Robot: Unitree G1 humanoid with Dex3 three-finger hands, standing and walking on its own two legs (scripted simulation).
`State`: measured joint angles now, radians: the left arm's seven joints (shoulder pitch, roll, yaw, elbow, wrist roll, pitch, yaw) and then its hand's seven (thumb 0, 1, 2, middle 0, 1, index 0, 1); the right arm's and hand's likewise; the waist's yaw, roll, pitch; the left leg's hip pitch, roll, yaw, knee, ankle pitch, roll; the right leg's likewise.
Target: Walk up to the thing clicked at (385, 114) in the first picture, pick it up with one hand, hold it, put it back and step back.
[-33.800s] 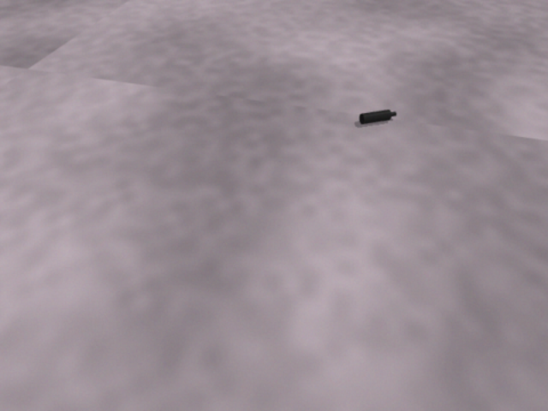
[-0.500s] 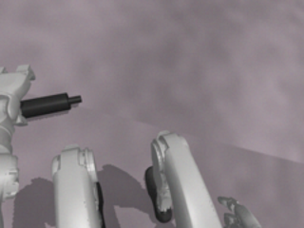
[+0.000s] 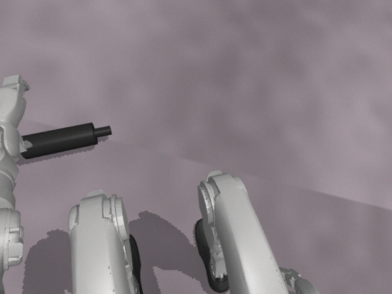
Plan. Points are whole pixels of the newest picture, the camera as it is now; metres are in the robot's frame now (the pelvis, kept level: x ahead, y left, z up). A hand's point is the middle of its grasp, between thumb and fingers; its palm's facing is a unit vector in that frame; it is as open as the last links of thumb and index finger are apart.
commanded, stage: home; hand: left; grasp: from above
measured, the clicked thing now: (69, 138) +0.50 +0.27 -0.33
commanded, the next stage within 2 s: none
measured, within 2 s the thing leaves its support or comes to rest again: neither
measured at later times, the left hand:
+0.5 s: hand out of the picture +0.27 +0.25 +0.08, palm faces -0.15 -0.79 -0.59, open 7.5 cm
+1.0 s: hand out of the picture +0.23 +0.21 +0.29, palm faces +0.20 -0.96 -0.22, open 7.4 cm
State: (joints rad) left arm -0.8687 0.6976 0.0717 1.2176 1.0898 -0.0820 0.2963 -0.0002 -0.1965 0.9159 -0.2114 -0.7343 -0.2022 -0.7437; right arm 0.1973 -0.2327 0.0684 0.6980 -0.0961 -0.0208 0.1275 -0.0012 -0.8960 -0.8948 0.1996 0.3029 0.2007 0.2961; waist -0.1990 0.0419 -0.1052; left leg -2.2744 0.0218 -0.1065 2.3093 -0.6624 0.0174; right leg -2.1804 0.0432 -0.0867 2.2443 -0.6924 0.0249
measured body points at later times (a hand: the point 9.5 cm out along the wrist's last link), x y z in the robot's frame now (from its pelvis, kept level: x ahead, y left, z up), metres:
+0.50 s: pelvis +0.01 +0.00 +0.19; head +0.13 +0.05 +0.61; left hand +0.28 +0.29 +0.12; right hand +0.23 -0.23 +0.09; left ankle +0.08 +0.12 -0.32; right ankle +0.09 -0.12 -0.32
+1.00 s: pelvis +0.08 +0.00 +0.35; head +0.11 +0.01 +0.79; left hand +0.21 +0.26 +0.31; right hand +0.25 -0.22 +0.26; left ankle +0.08 +0.12 -0.32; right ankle +0.09 -0.12 -0.32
